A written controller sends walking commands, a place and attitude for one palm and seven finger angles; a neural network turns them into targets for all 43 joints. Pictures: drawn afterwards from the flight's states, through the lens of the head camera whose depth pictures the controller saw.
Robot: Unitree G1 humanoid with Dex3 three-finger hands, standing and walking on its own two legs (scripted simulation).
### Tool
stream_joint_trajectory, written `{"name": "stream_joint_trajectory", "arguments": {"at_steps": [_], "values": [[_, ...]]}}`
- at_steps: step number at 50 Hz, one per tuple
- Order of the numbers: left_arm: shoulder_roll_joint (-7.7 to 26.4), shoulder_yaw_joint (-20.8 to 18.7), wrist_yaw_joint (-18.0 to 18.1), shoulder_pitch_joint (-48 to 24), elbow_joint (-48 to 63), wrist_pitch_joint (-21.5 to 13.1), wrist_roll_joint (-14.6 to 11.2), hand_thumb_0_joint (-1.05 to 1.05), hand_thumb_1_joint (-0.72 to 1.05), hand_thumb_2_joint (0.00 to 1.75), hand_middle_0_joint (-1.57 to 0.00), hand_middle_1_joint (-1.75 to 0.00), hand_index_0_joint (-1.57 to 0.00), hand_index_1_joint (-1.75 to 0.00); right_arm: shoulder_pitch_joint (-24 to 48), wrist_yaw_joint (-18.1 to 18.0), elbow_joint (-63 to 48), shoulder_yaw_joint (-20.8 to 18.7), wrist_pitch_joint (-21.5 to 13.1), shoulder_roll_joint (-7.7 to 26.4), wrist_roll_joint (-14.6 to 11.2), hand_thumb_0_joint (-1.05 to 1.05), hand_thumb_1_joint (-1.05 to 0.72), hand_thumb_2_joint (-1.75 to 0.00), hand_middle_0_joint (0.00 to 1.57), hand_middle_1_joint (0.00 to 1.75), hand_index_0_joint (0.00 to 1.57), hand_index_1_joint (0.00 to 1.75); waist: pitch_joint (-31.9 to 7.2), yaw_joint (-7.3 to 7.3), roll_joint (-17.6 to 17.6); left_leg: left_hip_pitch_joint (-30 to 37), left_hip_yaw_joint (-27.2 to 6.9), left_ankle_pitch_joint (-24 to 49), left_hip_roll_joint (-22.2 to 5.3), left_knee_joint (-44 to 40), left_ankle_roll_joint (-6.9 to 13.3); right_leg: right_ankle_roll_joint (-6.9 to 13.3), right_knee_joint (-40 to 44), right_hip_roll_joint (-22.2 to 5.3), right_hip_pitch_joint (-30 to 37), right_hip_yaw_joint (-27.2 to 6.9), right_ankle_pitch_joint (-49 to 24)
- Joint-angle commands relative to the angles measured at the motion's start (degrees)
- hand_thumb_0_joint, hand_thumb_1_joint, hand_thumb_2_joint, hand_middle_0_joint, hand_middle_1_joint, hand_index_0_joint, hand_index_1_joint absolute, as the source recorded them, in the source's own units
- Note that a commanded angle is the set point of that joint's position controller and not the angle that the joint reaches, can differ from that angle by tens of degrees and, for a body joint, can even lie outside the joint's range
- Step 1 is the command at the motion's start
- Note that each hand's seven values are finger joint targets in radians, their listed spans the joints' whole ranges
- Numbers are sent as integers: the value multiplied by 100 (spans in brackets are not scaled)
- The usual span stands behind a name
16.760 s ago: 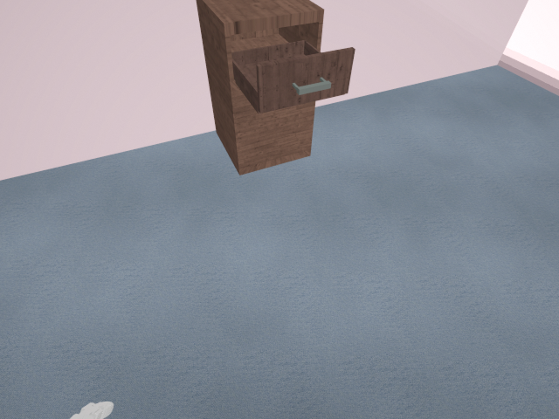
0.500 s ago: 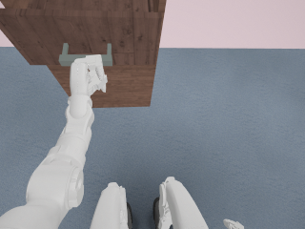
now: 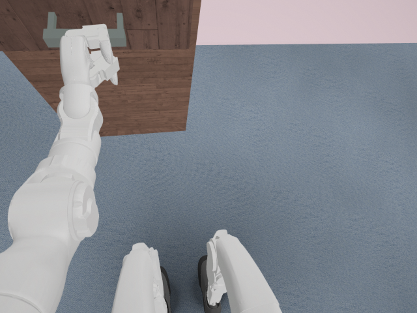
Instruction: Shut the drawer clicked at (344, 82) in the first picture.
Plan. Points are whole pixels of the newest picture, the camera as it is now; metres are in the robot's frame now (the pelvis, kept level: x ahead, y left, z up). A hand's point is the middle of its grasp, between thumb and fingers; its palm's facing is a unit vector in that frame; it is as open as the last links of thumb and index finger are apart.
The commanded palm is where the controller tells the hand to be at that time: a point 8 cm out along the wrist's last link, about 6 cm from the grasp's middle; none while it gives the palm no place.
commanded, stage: push the drawer shut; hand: left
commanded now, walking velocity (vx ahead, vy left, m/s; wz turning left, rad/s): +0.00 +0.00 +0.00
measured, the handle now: (86, 28) +0.64 +0.15 +0.03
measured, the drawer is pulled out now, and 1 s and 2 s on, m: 0.04 0.00 0.00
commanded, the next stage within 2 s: pull the fist back off the drawer in 0.54 s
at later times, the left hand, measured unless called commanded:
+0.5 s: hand (111, 41) +0.61 +0.10 +0.03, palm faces +0.01 -1.00 -0.05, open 2.9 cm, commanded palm +0.62 +0.11 +0.03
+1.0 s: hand (110, 40) +0.60 +0.10 +0.04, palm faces +0.01 -1.00 -0.06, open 3.1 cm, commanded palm +0.59 +0.10 +0.03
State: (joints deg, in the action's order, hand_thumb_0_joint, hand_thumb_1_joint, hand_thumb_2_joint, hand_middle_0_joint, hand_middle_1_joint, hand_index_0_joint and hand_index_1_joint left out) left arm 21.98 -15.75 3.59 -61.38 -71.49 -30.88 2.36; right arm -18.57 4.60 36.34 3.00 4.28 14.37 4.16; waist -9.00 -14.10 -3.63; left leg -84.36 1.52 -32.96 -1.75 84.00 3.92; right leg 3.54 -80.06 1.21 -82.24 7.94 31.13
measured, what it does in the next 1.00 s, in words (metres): stands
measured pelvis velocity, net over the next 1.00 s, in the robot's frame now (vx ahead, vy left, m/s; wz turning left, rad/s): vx -0.02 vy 0.01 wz -0.04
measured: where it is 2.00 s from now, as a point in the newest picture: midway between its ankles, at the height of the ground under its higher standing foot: (186, 303)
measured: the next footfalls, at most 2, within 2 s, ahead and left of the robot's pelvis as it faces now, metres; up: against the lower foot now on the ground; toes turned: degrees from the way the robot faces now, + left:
none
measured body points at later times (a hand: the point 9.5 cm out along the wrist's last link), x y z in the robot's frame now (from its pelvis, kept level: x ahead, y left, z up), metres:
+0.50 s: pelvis +0.00 +0.01 -0.01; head +0.22 +0.05 +0.38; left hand +0.60 +0.16 +0.04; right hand -0.05 -0.24 -0.11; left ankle +0.04 +0.08 -0.57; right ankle +0.05 -0.09 -0.57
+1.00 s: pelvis -0.02 +0.01 -0.02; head +0.20 +0.06 +0.37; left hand +0.60 +0.16 +0.04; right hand -0.08 -0.23 -0.10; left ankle +0.04 +0.08 -0.57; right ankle +0.05 -0.09 -0.57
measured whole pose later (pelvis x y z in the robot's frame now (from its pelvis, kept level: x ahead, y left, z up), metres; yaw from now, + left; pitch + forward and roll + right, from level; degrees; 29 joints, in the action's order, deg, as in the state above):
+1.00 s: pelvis -0.02 +0.01 -0.02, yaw -2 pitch +36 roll -8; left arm 31.8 -15.7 4.0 -76.6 -75.7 -21.1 6.8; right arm -23.6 5.9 36.1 6.1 2.0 13.9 5.4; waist -6.9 -19.7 -3.8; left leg -93.2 -0.5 -31.5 -2.3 87.8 4.9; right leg 2.8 -81.2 1.6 -89.4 10.0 28.6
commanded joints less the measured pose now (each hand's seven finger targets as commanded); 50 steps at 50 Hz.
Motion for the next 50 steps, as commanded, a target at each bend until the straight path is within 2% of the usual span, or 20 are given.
{"name": "stream_joint_trajectory", "arguments": {"at_steps": [1,3,5,8,9,10,11,13,16,18,19,20,22,26,28,32,36,42,45,50], "values": [[1118,-146,61,-3573,1186,-341,26,0,90,90,-140,-160,-140,-160,-1240,-77,-93,-364,-27,1101,33,0,-90,-90,20,30,20,30,-3264,-478,-694,2372,-861,1518,28,-783,-105,-220,1090,142,1429,-752,-1013],[1150,-122,81,-3755,1063,-298,79,0,90,90,-140,-160,-140,-160,-1308,-79,-82,-346,-40,1130,53,0,-90,-90,20,30,20,30,-3286,-550,-824,2466,-946,1553,11,-782,-109,-218,1027,144,1218,-698,-1010],[1392,-248,96,-3924,1130,-279,138,0,90,90,-140,-160,-140,-160,-1358,-79,-92,-338,-40,1141,74,0,-90,-90,20,30,20,30,-3467,-529,-992,2506,-939,1662,10,-715,-119,-209,968,152,1193,-694,-1053],[1306,-139,68,-4076,1047,-212,205,0,90,90,-140,-160,-140,-160,-1456,-47,-61,-332,-38,1151,95,0,-90,-90,20,30,20,30,-3576,-597,-1220,2785,-1069,1860,-33,-704,-159,-201,886,148,955,-612,-1147],[1431,-219,75,-4179,1143,-197,196,0,90,90,-140,-160,-140,-160,-1493,-50,-56,-329,-28,1174,107,0,-90,-90,20,30,20,30,-3667,-602,-1230,2854,-1105,2010,-50,-675,-162,-197,851,154,950,-597,-1235],[1301,-98,55,-4144,1052,-143,229,0,90,90,-140,-160,-140,-160,-1508,-29,-65,-334,-18,1167,104,0,-90,-90,20,30,20,30,-3658,-622,-1330,2916,-1132,2031,-56,-678,-176,-195,857,155,873,-588,-1239],[1516,-286,73,-4211,1089,-106,219,0,90,90,-140,-160,-140,-160,-1552,-28,-50,-321,-7,1182,114,0,-90,-90,20,30,20,30,-3702,-603,-1277,2837,-1084,2040,-49,-646,-164,-194,854,161,961,-588,-1253],[1394,-129,35,-4244,952,-14,262,0,90,90,-140,-160,-140,-160,-1589,-17,-43,-314,11,1197,105,0,-90,-90,20,30,20,30,-3590,-685,-1327,2946,-1207,2114,-94,-664,-186,-195,826,161,754,-535,-1267],[1517,-172,64,-4479,960,117,322,0,90,90,-140,-160,-140,-160,-1686,-5,-27,-294,40,1199,126,0,-90,-90,20,30,20,30,-3529,-743,-1365,2881,-1215,2140,-101,-623,-168,-197,818,165,722,-519,-1290],[1630,-263,67,-4617,1060,134,335,0,90,90,-140,-160,-140,-160,-1761,-6,-29,-306,37,1218,132,0,-90,-90,20,30,20,30,-3760,-767,-1394,3011,-1252,2272,-123,-575,-164,-211,793,172,713,-519,-1380],[1760,-322,84,-4735,1001,159,367,0,90,90,-140,-160,-140,-160,-1772,-19,-22,-294,50,1222,130,0,-90,-90,20,30,20,30,-3676,-801,-1361,2906,-1253,2200,-121,-571,-166,-216,791,175,699,-514,-1338],[1673,-190,107,-5025,1132,162,372,0,90,90,-140,-160,-140,-160,-1774,-23,-3,-290,43,1213,136,0,-90,-90,20,30,20,30,-3670,-900,-1480,2929,-1254,2149,-115,-557,-157,-225,814,173,624,-532,-1315],[1556,-72,153,-5243,1191,173,409,0,90,90,-140,-160,-140,-160,-1812,-10,26,-279,1,1184,154,0,-90,-90,20,30,20,30,-3628,-954,-1635,2993,-1294,2071,-115,-573,-162,-215,811,175,512,-522,-1256],[1770,-111,229,-5390,935,245,469,0,90,90,-140,-160,-140,-160,-1818,-33,73,-227,-59,1223,158,0,-90,-90,20,30,20,30,-3432,-1069,-1589,2714,-1289,1590,-97,-584,-142,-205,848,190,403,-521,-970],[1689,17,231,-5569,902,259,488,0,90,90,-140,-160,-140,-160,-1800,-36,83,-203,-107,1223,163,0,-90,-90,20,30,20,30,-3289,-1146,-1731,2724,-1331,1396,-97,-629,-144,-197,852,186,239,-503,-850],[1883,21,256,-5818,920,288,538,0,90,90,-140,-160,-140,-160,-1767,-85,68,-158,-204,1248,151,0,-90,-90,20,30,20,30,-3274,-1252,-1933,2696,-1385,1043,-114,-691,-132,-186,839,180,59,-516,-682],[1878,25,203,-5664,817,387,534,0,90,90,-140,-160,-140,-160,-1777,-61,39,-146,-253,1298,161,0,-90,-90,20,30,20,30,-3335,-1163,-1907,2654,-1446,895,-114,-703,-144,-172,811,164,96,-505,-637],[1699,32,123,-5336,843,492,482,0,90,90,-140,-160,-140,-160,-1794,0,-7,-173,-271,1343,163,0,-90,-90,20,30,20,30,-3387,-1004,-2088,3070,-1710,834,-196,-891,-244,-167,734,122,-115,-412,-663],[1676,-40,87,-4998,832,569,425,0,90,90,-140,-160,-140,-160,-1779,15,-39,-174,-239,1351,141,0,-90,-90,20,30,20,30,-3312,-913,-1780,2831,-1654,722,-197,-897,-204,-174,760,134,66,-429,-609],[1586,-175,56,-4449,1023,557,294,0,90,90,-140,-160,-140,-160,-1758,44,-96,-205,-210,1312,113,0,-90,-90,20,30,20,30,-3402,-731,-1563,2723,-1476,926,-178,-884,-180,-178,826,146,386,-481,-666]]}}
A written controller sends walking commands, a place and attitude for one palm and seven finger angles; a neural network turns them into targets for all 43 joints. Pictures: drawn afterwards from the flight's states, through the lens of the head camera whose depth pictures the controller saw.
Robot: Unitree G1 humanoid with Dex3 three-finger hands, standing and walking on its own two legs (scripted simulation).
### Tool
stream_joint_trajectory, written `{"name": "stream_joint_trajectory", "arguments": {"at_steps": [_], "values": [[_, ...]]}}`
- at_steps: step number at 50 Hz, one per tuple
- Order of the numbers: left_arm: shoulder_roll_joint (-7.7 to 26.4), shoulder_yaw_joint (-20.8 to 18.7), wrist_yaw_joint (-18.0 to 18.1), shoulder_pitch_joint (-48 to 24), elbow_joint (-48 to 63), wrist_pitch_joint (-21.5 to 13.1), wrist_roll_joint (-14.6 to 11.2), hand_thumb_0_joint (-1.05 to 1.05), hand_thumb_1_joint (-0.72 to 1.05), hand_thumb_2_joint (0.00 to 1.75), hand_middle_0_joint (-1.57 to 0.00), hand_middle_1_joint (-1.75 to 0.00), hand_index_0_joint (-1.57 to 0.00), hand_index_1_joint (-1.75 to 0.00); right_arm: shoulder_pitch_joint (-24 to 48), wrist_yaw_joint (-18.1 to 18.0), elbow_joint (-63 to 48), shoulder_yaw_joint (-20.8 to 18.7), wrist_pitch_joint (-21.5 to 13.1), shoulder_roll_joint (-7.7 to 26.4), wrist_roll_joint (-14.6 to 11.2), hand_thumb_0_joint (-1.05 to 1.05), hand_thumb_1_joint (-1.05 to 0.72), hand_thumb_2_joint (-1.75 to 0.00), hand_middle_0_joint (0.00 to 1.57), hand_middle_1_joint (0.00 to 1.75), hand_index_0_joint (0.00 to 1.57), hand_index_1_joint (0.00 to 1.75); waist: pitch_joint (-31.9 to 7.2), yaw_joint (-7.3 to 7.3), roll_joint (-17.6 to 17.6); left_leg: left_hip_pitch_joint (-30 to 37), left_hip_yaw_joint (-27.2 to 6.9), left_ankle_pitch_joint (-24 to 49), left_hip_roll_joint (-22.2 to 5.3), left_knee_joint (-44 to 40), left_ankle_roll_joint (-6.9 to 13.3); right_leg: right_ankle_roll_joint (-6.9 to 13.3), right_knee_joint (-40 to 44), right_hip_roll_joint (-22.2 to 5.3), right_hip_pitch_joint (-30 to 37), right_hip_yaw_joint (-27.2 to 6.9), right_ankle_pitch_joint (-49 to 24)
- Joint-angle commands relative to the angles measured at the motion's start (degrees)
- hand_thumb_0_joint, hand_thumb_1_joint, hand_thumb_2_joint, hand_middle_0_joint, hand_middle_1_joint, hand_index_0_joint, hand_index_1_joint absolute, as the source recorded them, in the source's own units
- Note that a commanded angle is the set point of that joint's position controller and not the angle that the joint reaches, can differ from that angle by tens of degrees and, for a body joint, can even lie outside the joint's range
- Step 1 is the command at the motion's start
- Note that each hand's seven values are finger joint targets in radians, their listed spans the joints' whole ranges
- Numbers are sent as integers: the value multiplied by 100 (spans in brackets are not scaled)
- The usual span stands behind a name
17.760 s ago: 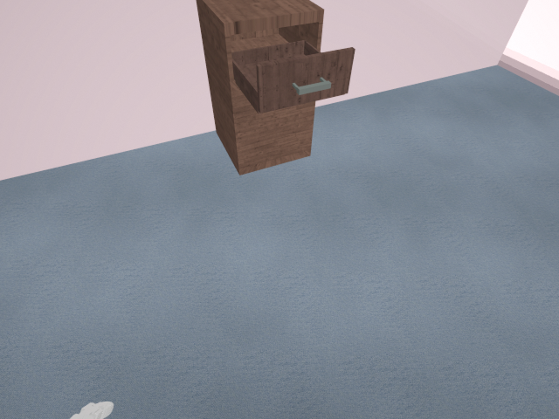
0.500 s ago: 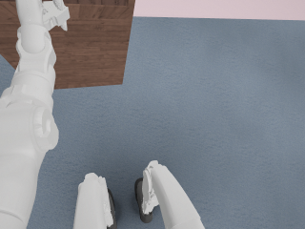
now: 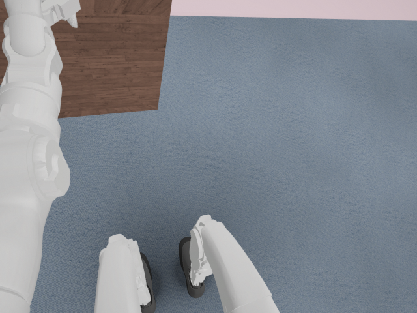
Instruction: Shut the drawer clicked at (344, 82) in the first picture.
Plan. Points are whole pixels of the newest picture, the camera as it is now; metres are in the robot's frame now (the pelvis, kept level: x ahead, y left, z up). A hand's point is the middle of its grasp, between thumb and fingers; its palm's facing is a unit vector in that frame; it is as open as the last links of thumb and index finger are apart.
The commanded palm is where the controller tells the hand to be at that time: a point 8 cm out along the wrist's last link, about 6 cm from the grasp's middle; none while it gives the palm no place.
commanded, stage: pull the fist back off the drawer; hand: left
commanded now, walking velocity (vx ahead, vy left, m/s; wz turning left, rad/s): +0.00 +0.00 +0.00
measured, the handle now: out of the picture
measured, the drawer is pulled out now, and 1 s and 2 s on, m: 0.00 0.00 0.00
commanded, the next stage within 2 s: draw the hand back to the body in 0.34 s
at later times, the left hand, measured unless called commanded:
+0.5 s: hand (66, 5) +0.61 +0.13 +0.06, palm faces +0.07 -1.00 -0.03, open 3.3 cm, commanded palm +0.55 +0.15 +0.07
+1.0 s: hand out of the picture +0.42 +0.16 +0.18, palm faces +0.02 -0.99 -0.12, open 3.2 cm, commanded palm +0.39 +0.22 +0.20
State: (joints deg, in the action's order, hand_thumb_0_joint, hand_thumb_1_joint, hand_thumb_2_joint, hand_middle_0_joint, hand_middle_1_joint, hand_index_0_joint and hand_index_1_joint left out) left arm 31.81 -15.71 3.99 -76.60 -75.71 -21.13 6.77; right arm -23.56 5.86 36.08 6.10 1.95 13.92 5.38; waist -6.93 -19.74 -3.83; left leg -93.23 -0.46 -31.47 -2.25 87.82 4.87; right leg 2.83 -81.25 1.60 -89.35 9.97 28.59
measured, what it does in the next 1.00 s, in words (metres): rises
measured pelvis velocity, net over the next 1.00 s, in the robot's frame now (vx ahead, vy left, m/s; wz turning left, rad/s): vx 0.08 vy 0.00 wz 0.07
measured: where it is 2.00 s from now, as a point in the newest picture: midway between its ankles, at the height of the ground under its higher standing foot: (169, 286)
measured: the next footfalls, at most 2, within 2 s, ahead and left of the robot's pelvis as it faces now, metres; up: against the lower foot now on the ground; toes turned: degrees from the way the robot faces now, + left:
none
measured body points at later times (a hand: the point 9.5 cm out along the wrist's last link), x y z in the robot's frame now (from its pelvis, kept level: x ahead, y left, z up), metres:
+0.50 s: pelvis +0.05 +0.00 +0.03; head +0.26 +0.03 +0.43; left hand +0.60 +0.18 +0.06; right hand +0.07 -0.26 -0.08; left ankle +0.06 +0.07 -0.55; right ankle +0.07 -0.10 -0.55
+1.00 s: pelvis +0.08 +0.00 +0.13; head +0.14 +0.00 +0.58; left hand +0.41 +0.21 +0.19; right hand +0.24 -0.24 +0.04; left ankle +0.06 +0.08 -0.55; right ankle +0.07 -0.10 -0.55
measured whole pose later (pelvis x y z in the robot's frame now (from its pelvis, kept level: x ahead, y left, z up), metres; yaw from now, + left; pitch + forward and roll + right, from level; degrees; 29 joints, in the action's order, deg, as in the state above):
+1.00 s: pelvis +0.08 +0.00 +0.13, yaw +4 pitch +14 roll -2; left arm 13.9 -2.9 -2.8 -11.1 -22.1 -14.7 -6.6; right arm -13.4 1.1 27.7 0.9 4.4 15.4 -3.2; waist -7.4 -3.1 -2.2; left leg -41.3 2.4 -27.7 0.4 54.4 3.4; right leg 2.4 -51.9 1.8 -40.3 4.5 26.2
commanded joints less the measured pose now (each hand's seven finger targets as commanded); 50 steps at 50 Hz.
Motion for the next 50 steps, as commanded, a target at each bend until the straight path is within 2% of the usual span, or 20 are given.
{"name": "stream_joint_trajectory", "arguments": {"at_steps": [1,6,9,10,12,15,19,21,22,24,27,31,33,34,40,42,44,47,48,50], "values": [[599,-198,9,-2825,1478,-413,-177,0,90,90,-140,-160,-140,-160,-1277,-81,-78,-513,34,1331,-18,0,-90,-90,20,30,20,30,-3577,-157,-1404,3517,-1201,930,-111,-1254,-257,-109,983,115,1260,-692,-467],[297,-110,-28,-2131,1652,-500,-199,0,90,90,-140,-160,-140,-160,-1220,-30,-161,-569,114,1257,-57,0,-90,-90,20,30,20,30,-3556,30,-1263,3532,-1020,1313,-95,-1244,-257,-98,1031,134,1496,-725,-622],[636,-503,-43,-1613,1914,-577,-286,0,90,90,-140,-160,-140,-160,-1202,-35,-222,-600,191,1255,-79,0,-90,-90,20,30,20,30,-3784,257,-1139,3611,-875,1829,-78,-1223,-266,-92,1029,144,1921,-741,-968],[492,-406,-74,-1378,2019,-591,-293,0,90,90,-140,-160,-140,-160,-1158,-25,-289,-611,224,1226,-92,0,-90,-90,20,30,20,30,-3892,335,-1227,3698,-835,2030,-63,-1239,-281,-83,1020,143,2031,-751,-1124],[157,-250,-119,-1173,2232,-642,-382,0,90,90,-140,-160,-140,-160,-1113,4,-310,-644,256,1167,-110,0,-90,-90,20,30,20,30,-3913,341,-1148,3859,-792,2313,-56,-1246,-280,-97,1047,135,2119,-755,-1404],[67,-184,-140,-1275,2482,-720,-451,0,90,90,-140,-160,-140,-160,-1078,-9,-268,-707,316,1149,-134,0,-90,-90,20,30,20,30,-3886,258,-876,3830,-733,2437,-41,-1214,-257,-141,1102,136,2381,-803,-1695],[-93,-122,-126,-1310,2726,-893,-549,0,90,90,-140,-160,-140,-160,-1025,-33,-178,-759,312,1109,-129,0,-90,-90,20,30,20,30,-4009,285,-1043,4178,-716,2821,-14,-1206,-303,-138,1099,115,2453,-796,-2031],[-194,-90,-127,-1162,2594,-929,-560,0,90,90,-140,-160,-140,-160,-1018,-40,-141,-774,330,1098,-115,0,-90,-90,20,30,20,30,-3920,261,-868,4140,-680,2919,7,-1186,-288,-147,1117,113,2530,-796,-2174],[-185,-83,-135,-1088,2646,-968,-555,0,90,90,-140,-160,-140,-160,-1014,-42,-157,-777,333,1091,-109,0,-90,-90,20,30,20,30,-3966,331,-1040,4235,-631,3078,30,-1167,-293,-131,1095,106,2527,-820,-2300],[51,-298,-192,-213,3457,-973,-627,0,90,90,-140,-160,-140,-160,-893,-19,-427,-809,394,1090,-168,0,-90,-90,20,30,20,30,-4774,804,-1356,4877,-553,3751,51,-1396,-365,-89,1170,92,3200,-851,-2806],[-285,-58,-369,1425,4256,-666,-840,0,90,90,-140,-160,-140,-160,-722,8,-778,-859,464,1021,-342,0,-90,-90,20,30,20,30,-5172,1143,-1136,5521,-484,4556,44,-1804,-399,-100,1481,84,4150,-872,-3585],[-892,310,-552,2724,5299,-29,-1295,0,90,90,-140,-160,-140,-160,-448,-72,-1043,-898,431,951,-630,0,-90,-90,20,30,20,30,-4345,1158,5,5156,-230,3815,138,-2419,-246,-200,2184,92,5306,-896,-4027],[-1108,508,-529,2853,5642,65,-1446,0,90,90,-140,-160,-140,-160,-284,-208,-1044,-876,315,916,-710,0,-90,-90,20,30,20,30,-3730,1059,301,5048,-153,3353,157,-2686,-210,-245,2473,69,5492,-940,-3916],[-1004,376,-464,2959,5819,36,-1502,0,90,90,-140,-160,-140,-160,-271,-262,-1014,-870,243,904,-711,0,-90,-90,20,30,20,30,-3501,1112,379,4978,-98,3141,184,-2792,-203,-261,2582,60,5650,-963,-3834],[-1327,905,-510,3941,6004,-396,-1401,0,90,90,-140,-160,-140,-160,21,-373,-888,-837,-39,841,-706,0,-90,-90,20,30,20,30,-2336,1223,-30,5826,-111,3128,160,-3231,-279,-199,2949,55,5231,-883,-2991],[-1292,974,-682,4416,5875,-295,-1384,0,90,90,-140,-160,-140,-160,157,-377,-993,-823,-34,867,-759,0,-90,-90,20,30,20,30,-1976,1345,-268,5963,-107,3117,175,-3443,-303,-144,3084,40,5291,-856,-2830],[-1330,1036,-853,4788,5863,-92,-1448,0,90,90,-140,-160,-140,-160,337,-397,-1136,-803,-13,879,-804,0,-90,-90,20,30,20,30,-1758,1433,-190,6161,-147,3051,147,-3669,-333,-138,3240,33,5359,-798,-2642],[-1118,776,-966,5207,6419,166,-1698,0,90,90,-140,-160,-140,-160,622,-481,-1430,-771,-60,882,-865,0,-90,-90,20,30,20,30,-1902,1640,-23,6329,-119,2854,185,-3957,-318,-127,3450,3,5957,-810,-2649],[-762,978,-559,5584,6830,442,-1193,0,90,90,-140,-160,-140,-160,959,-601,-1543,-782,186,698,-904,0,-90,-90,20,30,20,30,-2201,1881,25,6846,-70,2875,124,-4418,-357,-75,3778,-134,6522,-1068,-2510],[-868,996,-207,5866,7535,731,-1185,0,90,90,-140,-160,-140,-160,1092,-763,-1795,-726,226,606,-913,0,-90,-90,20,30,20,30,-1836,1825,231,6829,-46,2529,111,-4678,-339,-115,4042,-185,6800,-1056,-2408]]}}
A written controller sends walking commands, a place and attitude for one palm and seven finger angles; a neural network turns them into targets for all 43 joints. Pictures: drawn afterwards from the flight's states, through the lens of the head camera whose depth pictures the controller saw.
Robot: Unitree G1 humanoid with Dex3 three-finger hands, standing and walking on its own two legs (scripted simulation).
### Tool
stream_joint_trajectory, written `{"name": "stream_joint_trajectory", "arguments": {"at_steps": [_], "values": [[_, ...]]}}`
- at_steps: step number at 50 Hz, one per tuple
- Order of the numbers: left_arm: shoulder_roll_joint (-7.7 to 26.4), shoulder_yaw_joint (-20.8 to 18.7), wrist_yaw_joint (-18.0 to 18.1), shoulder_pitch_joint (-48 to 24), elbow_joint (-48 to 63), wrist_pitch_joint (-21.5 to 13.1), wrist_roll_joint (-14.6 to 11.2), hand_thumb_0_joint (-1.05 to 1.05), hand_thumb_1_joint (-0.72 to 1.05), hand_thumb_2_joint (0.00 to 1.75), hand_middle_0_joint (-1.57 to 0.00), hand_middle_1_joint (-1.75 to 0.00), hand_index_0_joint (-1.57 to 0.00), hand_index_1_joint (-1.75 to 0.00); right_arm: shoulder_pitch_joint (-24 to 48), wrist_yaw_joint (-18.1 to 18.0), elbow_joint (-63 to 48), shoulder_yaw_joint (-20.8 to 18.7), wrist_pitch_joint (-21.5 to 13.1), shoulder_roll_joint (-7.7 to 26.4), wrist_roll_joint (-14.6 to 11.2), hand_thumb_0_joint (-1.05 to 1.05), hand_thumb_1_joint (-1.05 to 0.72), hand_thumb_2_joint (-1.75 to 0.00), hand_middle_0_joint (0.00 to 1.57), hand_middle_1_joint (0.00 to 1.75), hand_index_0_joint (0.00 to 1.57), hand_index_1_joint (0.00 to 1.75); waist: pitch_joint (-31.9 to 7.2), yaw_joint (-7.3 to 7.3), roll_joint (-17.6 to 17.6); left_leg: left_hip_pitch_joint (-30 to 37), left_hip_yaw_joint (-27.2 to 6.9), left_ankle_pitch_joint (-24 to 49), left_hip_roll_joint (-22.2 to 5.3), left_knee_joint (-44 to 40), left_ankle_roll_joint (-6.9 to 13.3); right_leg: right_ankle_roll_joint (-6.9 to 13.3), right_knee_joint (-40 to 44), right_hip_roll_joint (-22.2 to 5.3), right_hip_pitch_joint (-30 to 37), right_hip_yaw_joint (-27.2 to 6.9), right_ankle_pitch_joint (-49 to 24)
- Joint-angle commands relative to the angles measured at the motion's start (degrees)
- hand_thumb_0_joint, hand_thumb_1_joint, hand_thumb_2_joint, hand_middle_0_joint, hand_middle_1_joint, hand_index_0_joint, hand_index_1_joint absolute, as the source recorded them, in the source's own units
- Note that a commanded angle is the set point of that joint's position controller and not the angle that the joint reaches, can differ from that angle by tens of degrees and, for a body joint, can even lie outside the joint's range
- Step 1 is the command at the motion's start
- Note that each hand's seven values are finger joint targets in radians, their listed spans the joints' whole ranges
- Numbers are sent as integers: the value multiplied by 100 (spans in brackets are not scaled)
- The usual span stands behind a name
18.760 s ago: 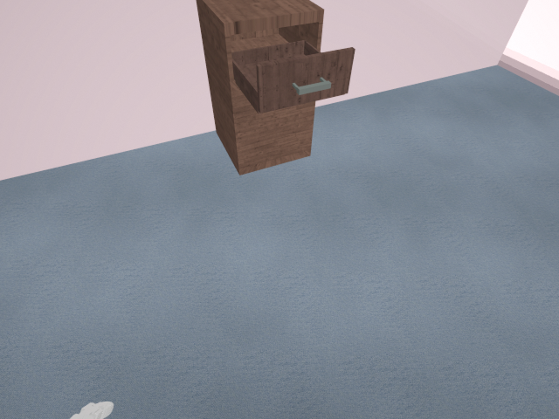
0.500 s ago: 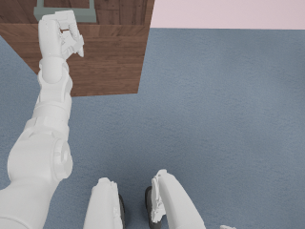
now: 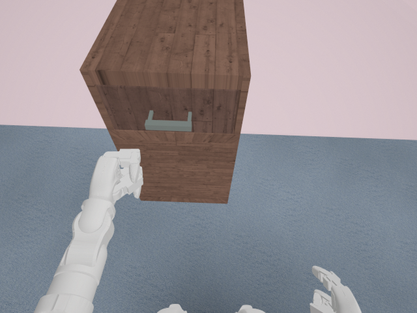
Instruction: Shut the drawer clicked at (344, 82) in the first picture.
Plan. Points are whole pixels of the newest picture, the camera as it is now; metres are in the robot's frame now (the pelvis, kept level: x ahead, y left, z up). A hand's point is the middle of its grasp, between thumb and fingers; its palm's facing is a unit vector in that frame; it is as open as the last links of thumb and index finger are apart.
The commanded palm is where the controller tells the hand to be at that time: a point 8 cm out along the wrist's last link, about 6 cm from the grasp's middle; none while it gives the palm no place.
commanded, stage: draw the hand back to the body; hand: left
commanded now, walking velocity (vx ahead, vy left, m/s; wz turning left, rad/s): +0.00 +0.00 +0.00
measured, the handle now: (169, 120) +0.63 +0.12 -0.08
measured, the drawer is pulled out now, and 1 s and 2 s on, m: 0.00 0.00 0.00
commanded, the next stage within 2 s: step back with the hand held close in 0.82 s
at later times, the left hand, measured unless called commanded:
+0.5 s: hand (33, 220) +0.23 +0.22 +0.17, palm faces +0.28 -0.90 -0.33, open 3.2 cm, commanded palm +0.18 +0.27 +0.20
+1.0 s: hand out of the picture +0.18 +0.23 +0.23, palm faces +0.39 -0.83 -0.40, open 3.3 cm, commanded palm +0.13 +0.28 +0.23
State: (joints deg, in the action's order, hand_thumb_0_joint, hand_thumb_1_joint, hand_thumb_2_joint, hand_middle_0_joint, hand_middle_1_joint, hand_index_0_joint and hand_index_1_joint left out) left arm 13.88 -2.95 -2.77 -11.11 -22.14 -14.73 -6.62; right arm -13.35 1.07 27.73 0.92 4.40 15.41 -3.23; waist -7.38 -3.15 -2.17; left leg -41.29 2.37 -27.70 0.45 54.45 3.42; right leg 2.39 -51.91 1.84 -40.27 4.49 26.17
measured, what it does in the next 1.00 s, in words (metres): rises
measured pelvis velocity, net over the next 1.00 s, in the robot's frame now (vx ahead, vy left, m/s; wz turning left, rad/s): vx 0.00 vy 0.00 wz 0.00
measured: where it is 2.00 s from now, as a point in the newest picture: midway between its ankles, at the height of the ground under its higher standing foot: outside the picture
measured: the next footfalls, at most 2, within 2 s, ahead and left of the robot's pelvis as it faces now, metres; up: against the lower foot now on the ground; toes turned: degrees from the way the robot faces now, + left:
none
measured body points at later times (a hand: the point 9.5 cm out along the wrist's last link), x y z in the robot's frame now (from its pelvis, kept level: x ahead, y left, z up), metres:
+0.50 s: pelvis +0.01 +0.00 +0.05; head +0.00 -0.02 +0.50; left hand +0.21 +0.27 +0.19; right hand +0.21 -0.21 -0.02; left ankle -0.01 +0.08 -0.69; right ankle -0.01 -0.10 -0.69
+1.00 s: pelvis +0.00 +0.00 +0.05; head -0.03 -0.02 +0.50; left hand +0.15 +0.28 +0.25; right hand +0.18 -0.22 -0.03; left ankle -0.01 +0.08 -0.69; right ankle -0.01 -0.10 -0.69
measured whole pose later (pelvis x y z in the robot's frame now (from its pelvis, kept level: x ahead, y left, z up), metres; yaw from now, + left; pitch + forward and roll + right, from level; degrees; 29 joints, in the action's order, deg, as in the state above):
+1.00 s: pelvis +0.00 +0.00 +0.05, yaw +0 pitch -4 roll -1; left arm 20.2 -16.4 6.3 31.5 28.5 -6.0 -4.1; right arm -13.3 -3.2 34.6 2.4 -6.2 13.5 -0.8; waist -0.9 2.8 -4.3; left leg -6.7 2.7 -16.5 1.5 27.0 3.1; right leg 2.0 -24.6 2.0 -5.8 3.1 15.0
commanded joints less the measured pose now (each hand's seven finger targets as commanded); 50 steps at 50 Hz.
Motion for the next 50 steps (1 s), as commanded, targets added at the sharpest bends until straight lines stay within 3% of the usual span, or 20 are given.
{"name": "stream_joint_trajectory", "arguments": {"at_steps": [1,4,5,7,10,13,17,22,24,28,31,32,34,37,42,45,47,48,50], "values": [[994,-270,584,-596,2429,195,197,0,90,90,-140,-160,-140,-160,211,-352,-974,-160,-22,453,-61,0,-90,-90,20,30,20,30,-1660,190,-77,1700,-343,2072,-178,-1485,-187,-59,1202,-236,1985,-511,-2081],[1312,-534,888,-471,2675,471,259,0,90,90,-140,-160,-140,-160,445,-541,-922,-70,-55,445,-42,0,-90,-90,20,30,20,30,-1009,172,241,1833,-388,1713,-203,-1859,-127,-73,1636,-239,2149,-529,-1808],[1233,-478,935,-402,2811,527,273,0,90,90,-140,-160,-140,-160,502,-584,-912,-49,-107,426,-40,0,-90,-90,20,30,20,30,-878,165,259,1996,-402,1723,-210,-1976,-115,-68,1749,-243,2179,-505,-1797],[1178,-382,964,-300,3112,615,281,0,90,90,-140,-160,-140,-160,643,-635,-863,-20,-228,425,-46,0,-90,-90,20,30,20,30,-706,200,-30,2367,-451,1745,-223,-2204,-112,-40,1978,-243,2266,-503,-1715],[1023,-350,974,604,3465,755,286,0,90,90,-140,-160,-140,-160,683,-618,-774,30,-417,380,-7,0,-90,-90,20,30,20,30,-572,303,-267,2897,-488,2067,-243,-2463,-154,-21,2209,-229,2498,-426,-1912],[925,-358,917,1463,3825,850,237,0,90,90,-140,-160,-140,-160,771,-577,-702,50,-552,388,23,0,-90,-90,20,30,20,30,-283,352,69,3107,-488,2298,-273,-2693,-145,-39,2474,-219,2770,-404,-2112],[1191,-804,871,2177,4349,906,192,0,90,90,-140,-160,-140,-160,875,-539,-594,30,-678,421,103,0,-90,-90,20,30,20,30,73,458,350,3192,-455,2471,-276,-2906,-124,-41,2743,-219,3080,-398,-2323],[1610,-1445,898,2577,5422,836,191,0,90,90,-140,-160,-140,-160,920,-509,-517,16,-857,355,177,0,-90,-90,20,30,20,30,45,536,-232,3509,-381,2856,-235,-3008,-138,-14,2938,-236,3347,-464,-2653],[1577,-1520,919,2844,5877,806,184,0,90,90,-140,-160,-140,-160,882,-484,-511,16,-960,308,182,0,-90,-90,20,30,20,30,-37,554,-538,3671,-410,3122,-259,-3056,-173,-13,2935,-249,3420,-454,-2709],[1519,-1685,916,3517,6137,792,144,0,90,90,-140,-160,-140,-160,890,-430,-438,-30,-1122,329,205,0,-90,-90,20,30,20,30,243,569,-202,3632,-415,3086,-276,-3085,-160,-31,3046,-228,3398,-450,-2703],[1676,-2037,936,3872,6359,716,132,0,90,90,-140,-160,-140,-160,895,-431,-414,-101,-1198,341,202,0,-90,-90,20,30,20,30,231,628,18,3597,-379,3007,-277,-3077,-138,-41,3058,-228,3462,-454,-2731],[1691,-2140,931,4026,6215,739,126,0,90,90,-140,-160,-140,-160,938,-446,-372,-108,-1199,331,200,0,-90,-90,20,30,20,30,457,662,12,3550,-364,2893,-270,-3074,-141,-17,3139,-202,3376,-478,-2675],[1341,-1844,888,3985,5869,739,136,0,90,90,-140,-160,-140,-160,878,-429,-297,-113,-1173,358,203,0,-90,-90,20,30,20,30,793,553,218,3429,-359,2620,-275,-3127,-125,-45,3159,-221,3205,-453,-2449],[1196,-1674,884,3737,5658,728,173,0,90,90,-140,-160,-140,-160,879,-463,-262,-153,-1153,425,193,0,-90,-90,20,30,20,30,1034,495,216,3361,-405,2120,-276,-3176,-96,-57,3261,-219,2992,-461,-1915],[1657,-1972,997,3574,6302,576,221,0,90,90,-140,-160,-140,-160,933,-526,-310,-133,-1309,397,234,0,-90,-90,20,30,20,30,279,642,-263,3547,-420,2084,-235,-3204,-85,-25,3157,-284,3381,-533,-1881],[1669,-2001,1062,3720,6544,551,241,0,90,90,-140,-160,-140,-160,904,-516,-299,-95,-1453,341,238,0,-90,-90,20,30,20,30,139,674,-448,3560,-454,2416,-240,-3209,-134,-4,3042,-286,3516,-510,-2188],[1657,-2035,1063,3787,6398,575,251,0,90,90,-140,-160,-140,-160,936,-502,-246,-91,-1502,345,232,0,-90,-90,20,30,20,30,396,684,-392,3443,-499,2455,-250,-3236,-172,22,3063,-256,3465,-500,-2175],[2442,-2941,1098,2917,6803,267,237,0,90,90,-140,-160,-140,-160,871,-499,-387,-166,-1365,530,246,0,-90,-90,20,30,20,30,1066,394,-49,2916,-633,1742,-365,-3209,-13,24,3424,-569,2908,-1352,-2260],[1711,-2419,1023,3768,5699,229,292,0,90,90,-140,-160,-140,-160,798,-485,-193,-217,-1225,413,276,0,-90,-90,20,30,20,30,1290,308,430,3036,-628,1630,-324,-3066,-11,47,3663,-744,2539,-1446,-2008]]}}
